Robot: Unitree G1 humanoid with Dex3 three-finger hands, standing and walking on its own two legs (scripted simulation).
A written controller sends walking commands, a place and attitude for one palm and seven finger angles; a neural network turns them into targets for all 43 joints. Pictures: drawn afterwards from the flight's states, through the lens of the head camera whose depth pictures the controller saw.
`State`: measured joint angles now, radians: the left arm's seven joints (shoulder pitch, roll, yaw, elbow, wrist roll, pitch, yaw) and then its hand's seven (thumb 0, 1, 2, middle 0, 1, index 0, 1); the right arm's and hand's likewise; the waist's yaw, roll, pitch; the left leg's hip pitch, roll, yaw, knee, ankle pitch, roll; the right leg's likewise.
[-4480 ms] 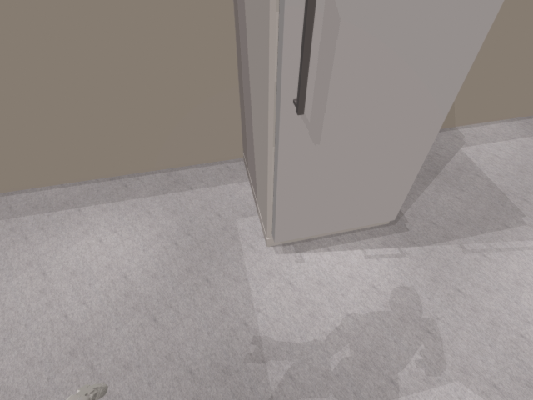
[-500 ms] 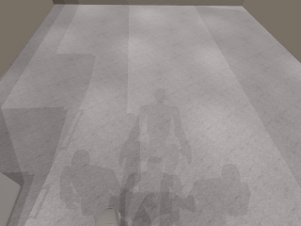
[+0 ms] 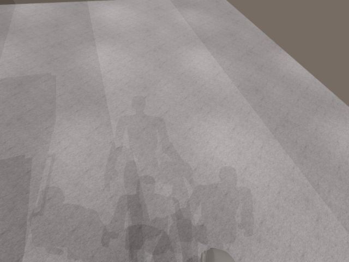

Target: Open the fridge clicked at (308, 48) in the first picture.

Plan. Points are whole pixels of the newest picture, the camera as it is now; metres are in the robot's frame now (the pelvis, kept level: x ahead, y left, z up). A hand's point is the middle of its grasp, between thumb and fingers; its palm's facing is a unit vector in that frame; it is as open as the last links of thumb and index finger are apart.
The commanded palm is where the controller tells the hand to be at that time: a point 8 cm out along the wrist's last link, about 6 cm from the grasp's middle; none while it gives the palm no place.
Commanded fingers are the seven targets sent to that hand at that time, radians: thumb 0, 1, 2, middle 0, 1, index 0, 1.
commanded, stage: walk to a spot facing it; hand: left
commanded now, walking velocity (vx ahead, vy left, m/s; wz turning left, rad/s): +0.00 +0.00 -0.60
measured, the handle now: out of the picture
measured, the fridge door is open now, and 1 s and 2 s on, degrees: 0 0 0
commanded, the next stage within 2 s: turn to face it in 0.20 s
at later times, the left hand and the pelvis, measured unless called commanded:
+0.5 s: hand (129, 235) +0.21 +0.13 -0.17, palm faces -0.21 -0.96 -0.19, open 7.4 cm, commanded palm none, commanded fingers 0.00 0.90 0.90 -0.20 -0.30 -0.20 -0.30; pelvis +0.04 -0.01 -0.01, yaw -11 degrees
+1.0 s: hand out of the picture +0.08 +0.18 -0.16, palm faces +0.14 -0.94 -0.30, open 7.4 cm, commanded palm none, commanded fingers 0.00 0.90 0.90 -0.20 -0.30 -0.20 -0.30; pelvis +0.01 -0.03 -0.01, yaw +6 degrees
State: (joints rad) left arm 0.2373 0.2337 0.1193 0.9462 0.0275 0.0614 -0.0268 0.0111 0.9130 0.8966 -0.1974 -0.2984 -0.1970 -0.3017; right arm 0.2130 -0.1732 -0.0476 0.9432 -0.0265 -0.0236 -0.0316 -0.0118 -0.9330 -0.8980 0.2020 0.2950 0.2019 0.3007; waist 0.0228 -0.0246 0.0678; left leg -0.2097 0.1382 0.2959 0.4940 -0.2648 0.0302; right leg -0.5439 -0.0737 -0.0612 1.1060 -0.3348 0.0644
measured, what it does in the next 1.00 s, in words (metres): steps on the spot: right foot, then left foot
